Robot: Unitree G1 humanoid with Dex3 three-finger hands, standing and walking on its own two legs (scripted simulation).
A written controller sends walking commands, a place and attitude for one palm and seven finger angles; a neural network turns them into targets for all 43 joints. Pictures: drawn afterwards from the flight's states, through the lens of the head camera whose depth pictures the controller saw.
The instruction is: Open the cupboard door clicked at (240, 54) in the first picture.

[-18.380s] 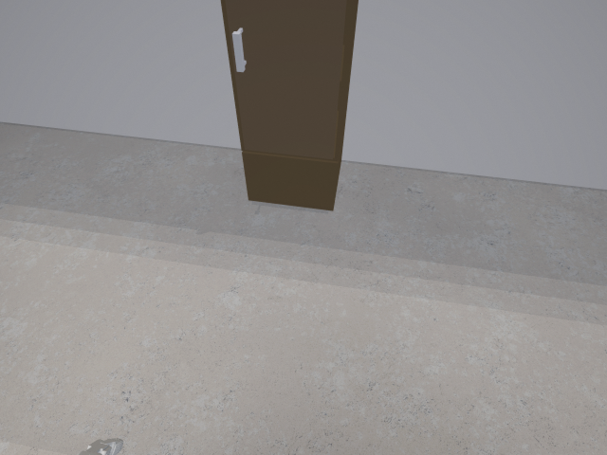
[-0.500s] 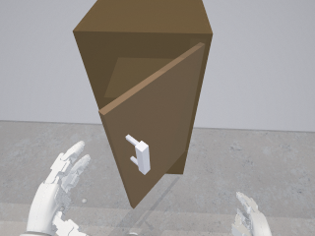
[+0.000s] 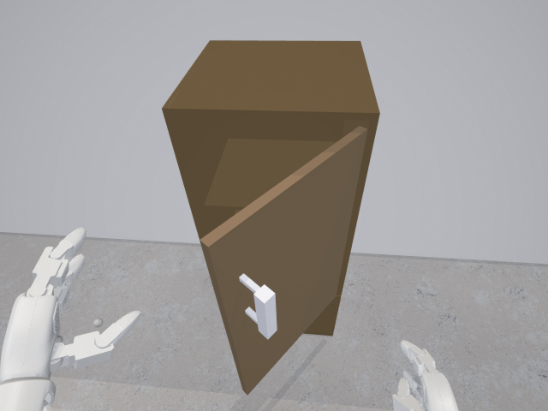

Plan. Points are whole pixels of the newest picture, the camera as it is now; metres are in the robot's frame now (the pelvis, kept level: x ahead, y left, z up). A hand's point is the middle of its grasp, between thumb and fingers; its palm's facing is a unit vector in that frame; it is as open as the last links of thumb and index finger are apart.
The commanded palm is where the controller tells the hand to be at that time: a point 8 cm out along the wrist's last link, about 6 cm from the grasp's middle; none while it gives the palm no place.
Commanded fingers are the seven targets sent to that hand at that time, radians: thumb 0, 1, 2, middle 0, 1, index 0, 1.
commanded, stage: draw the hand back to the body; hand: left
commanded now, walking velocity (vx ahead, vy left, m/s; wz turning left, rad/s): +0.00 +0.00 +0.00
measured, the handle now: (257, 305) +0.29 +0.07 -0.02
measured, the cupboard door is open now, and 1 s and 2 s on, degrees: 52 52 52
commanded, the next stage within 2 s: step back with the hand held close in 0.60 s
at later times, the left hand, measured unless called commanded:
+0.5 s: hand (80, 291) +0.19 +0.24 +0.16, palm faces +0.43 -0.81 -0.40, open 7.5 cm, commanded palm +0.14 +0.28 +0.18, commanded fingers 0.00 0.90 0.90 -0.20 -0.30 -0.20 -0.30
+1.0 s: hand (70, 301) +0.18 +0.25 +0.16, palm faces +0.33 -0.80 -0.51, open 7.4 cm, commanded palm +0.12 +0.29 +0.18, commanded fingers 0.00 0.90 0.90 -0.20 -0.30 -0.20 -0.30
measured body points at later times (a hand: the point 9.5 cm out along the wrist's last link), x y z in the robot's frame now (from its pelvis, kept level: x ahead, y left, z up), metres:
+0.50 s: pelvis +0.00 -0.01 +0.01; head -0.02 -0.04 +0.46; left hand +0.17 +0.28 +0.18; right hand +0.19 -0.24 -0.07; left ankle -0.01 +0.12 -0.73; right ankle -0.03 -0.13 -0.73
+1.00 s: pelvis -0.02 +0.00 +0.01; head -0.01 -0.02 +0.46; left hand +0.16 +0.29 +0.19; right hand +0.16 -0.25 -0.07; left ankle -0.01 +0.12 -0.73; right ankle -0.03 -0.13 -0.73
